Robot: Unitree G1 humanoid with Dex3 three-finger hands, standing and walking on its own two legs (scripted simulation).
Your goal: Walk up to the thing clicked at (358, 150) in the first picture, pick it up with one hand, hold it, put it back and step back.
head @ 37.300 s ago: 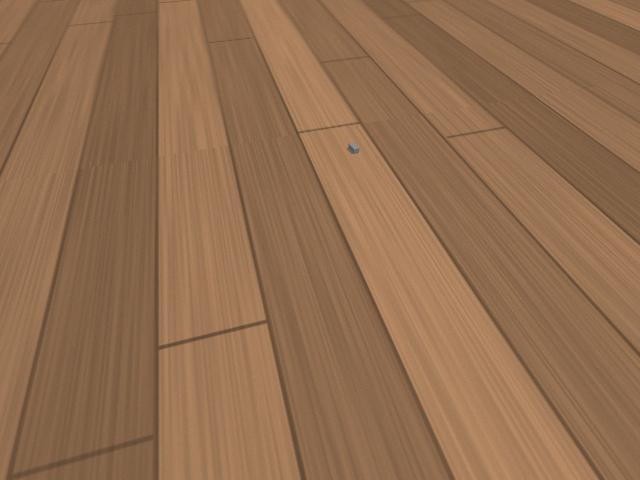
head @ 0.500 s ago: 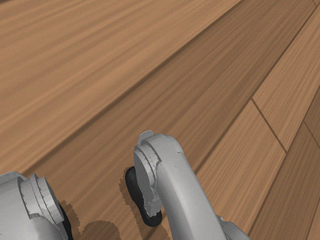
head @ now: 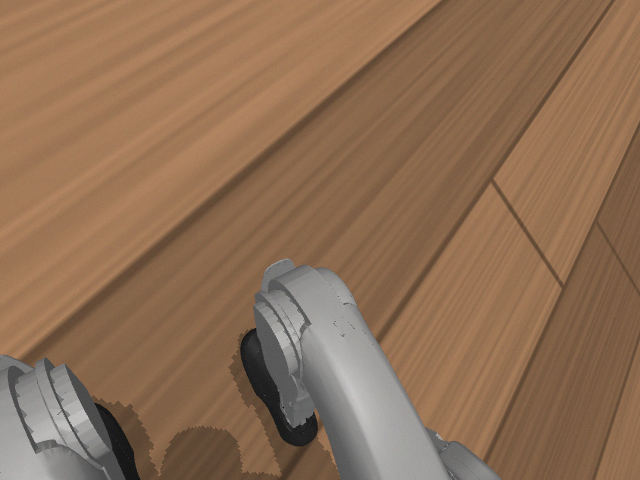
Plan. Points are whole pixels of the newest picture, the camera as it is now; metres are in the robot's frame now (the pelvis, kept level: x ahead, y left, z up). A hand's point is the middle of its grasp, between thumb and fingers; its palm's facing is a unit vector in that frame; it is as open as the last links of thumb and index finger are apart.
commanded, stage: rest palm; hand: left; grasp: from above
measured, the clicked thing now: out of the picture +0.46 +0.41 -0.30
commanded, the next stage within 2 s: close in 0.66 s
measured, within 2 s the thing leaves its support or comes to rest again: neither
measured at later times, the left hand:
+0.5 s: hand out of the picture +0.45 +0.39 -0.24, palm faces -0.31 -0.29 -0.91, open 12.6 cm
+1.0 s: hand out of the picture +0.45 +0.39 -0.25, palm faces -0.30 -0.29 -0.91, open 11.6 cm
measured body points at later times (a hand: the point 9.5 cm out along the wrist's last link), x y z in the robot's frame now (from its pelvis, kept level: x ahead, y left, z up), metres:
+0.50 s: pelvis +0.00 +0.00 +0.00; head +0.29 +0.13 +0.32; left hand +0.46 +0.40 -0.18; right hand +0.05 -0.24 -0.05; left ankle +0.07 +0.14 -0.28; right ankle +0.11 -0.12 -0.28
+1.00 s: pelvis +0.00 +0.00 +0.00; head +0.29 +0.14 +0.31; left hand +0.46 +0.40 -0.20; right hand +0.04 -0.24 -0.04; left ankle +0.07 +0.14 -0.28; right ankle +0.11 -0.12 -0.28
